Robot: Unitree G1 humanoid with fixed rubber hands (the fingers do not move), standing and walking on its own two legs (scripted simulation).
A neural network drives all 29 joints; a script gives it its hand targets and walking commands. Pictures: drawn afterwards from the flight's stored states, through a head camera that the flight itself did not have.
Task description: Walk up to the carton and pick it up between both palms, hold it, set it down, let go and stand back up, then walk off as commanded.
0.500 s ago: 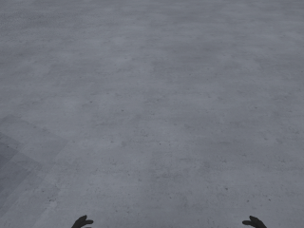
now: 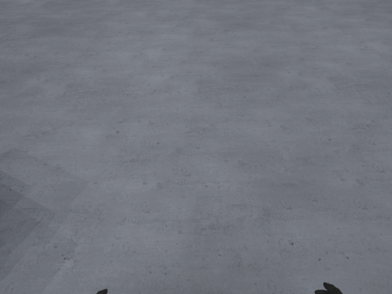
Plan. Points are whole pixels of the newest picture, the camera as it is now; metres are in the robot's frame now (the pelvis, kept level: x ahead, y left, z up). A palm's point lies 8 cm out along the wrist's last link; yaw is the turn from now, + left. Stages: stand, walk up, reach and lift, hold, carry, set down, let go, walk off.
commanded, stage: stand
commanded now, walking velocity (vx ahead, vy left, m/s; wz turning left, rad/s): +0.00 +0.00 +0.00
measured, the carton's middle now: out of the picture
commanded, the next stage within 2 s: walk up in 1.10 s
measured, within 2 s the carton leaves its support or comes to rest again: neither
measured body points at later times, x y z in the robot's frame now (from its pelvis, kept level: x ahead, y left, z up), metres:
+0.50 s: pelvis -0.02 -0.01 +0.00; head -0.03 -0.01 +0.45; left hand +0.06 +0.26 -0.13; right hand +0.07 -0.28 -0.13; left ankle +0.00 +0.12 -0.72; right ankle +0.00 -0.12 -0.72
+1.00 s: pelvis -0.03 -0.01 +0.01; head -0.03 -0.02 +0.46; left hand +0.05 +0.25 -0.13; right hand +0.04 -0.29 -0.13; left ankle +0.00 +0.12 -0.72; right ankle +0.00 -0.12 -0.72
